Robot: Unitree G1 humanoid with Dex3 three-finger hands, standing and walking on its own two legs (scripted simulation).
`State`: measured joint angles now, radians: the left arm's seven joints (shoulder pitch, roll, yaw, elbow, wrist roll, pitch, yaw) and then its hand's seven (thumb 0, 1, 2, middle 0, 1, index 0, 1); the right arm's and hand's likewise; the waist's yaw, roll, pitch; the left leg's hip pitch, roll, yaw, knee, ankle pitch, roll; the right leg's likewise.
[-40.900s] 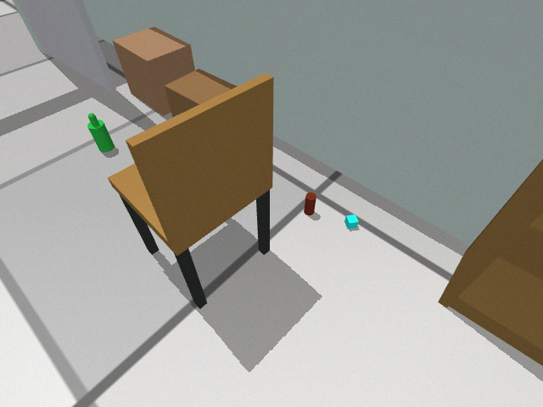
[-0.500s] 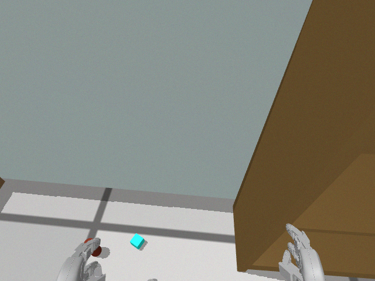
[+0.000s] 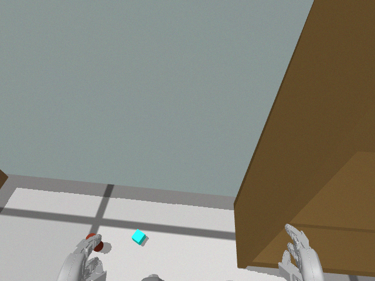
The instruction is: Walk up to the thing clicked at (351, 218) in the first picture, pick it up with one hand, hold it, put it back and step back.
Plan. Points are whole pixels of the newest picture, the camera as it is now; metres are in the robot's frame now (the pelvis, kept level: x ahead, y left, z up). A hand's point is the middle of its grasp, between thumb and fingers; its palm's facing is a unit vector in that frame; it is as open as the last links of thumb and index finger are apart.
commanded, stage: stand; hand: left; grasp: from above
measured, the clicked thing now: (138, 237) +0.44 +0.23 -0.69
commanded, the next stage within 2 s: none
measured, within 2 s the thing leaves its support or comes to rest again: neither
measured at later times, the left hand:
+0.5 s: hand out of the picture +0.05 +0.25 -0.11, palm faces +0.05 -0.94 -0.33, open 7.3 cm
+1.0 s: hand out of the picture +0.03 +0.24 -0.10, palm faces +0.03 -0.94 -0.34, open 7.3 cm
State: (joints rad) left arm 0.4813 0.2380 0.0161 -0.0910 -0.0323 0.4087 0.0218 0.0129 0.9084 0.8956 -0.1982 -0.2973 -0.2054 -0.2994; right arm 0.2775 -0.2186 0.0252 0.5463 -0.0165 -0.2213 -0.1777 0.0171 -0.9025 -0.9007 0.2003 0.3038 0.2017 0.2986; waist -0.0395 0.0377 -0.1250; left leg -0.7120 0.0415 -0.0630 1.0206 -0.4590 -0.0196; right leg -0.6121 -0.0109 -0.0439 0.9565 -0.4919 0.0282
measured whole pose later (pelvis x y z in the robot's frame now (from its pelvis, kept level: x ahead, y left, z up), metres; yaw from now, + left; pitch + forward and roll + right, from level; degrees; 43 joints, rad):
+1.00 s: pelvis -0.01 +0.00 +0.06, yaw +2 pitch -5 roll -1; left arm 0.17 0.31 0.03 1.10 0.03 0.00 0.02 0.01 0.91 0.90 -0.20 -0.30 -0.21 -0.30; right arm 0.13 -0.31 -0.04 1.12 -0.02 0.01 -0.01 0.01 -0.91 -0.90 0.20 0.30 0.20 0.30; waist 0.01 0.01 0.07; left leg -0.17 0.01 -0.05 0.42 -0.16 -0.01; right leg -0.08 -0.04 -0.05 0.38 -0.22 0.03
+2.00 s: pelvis +0.01 -0.01 +0.07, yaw +2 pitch -3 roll +0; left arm 0.11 0.33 0.02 1.13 0.02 0.00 0.00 0.01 0.91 0.90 -0.20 -0.30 -0.21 -0.30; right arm 0.09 -0.33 -0.01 1.15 -0.01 0.00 -0.01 0.01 -0.91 -0.90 0.20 0.30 0.20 0.30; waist 0.00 0.01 0.06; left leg -0.14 0.02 -0.05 0.35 -0.16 -0.03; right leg -0.07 -0.03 -0.05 0.33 -0.22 0.02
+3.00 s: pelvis -0.05 +0.04 +0.06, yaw +1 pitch +0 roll -1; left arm 0.04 0.39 0.06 0.89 0.00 0.07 0.03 0.01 0.91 0.90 -0.20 -0.30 -0.21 -0.30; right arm 0.13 -0.34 -0.04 0.94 -0.02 0.04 -0.02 0.01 -0.90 -0.90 0.20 0.30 0.20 0.30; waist -0.03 -0.05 0.21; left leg -0.27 -0.04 0.03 0.55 -0.27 0.07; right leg -0.46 0.10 0.16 1.09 -0.47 -0.02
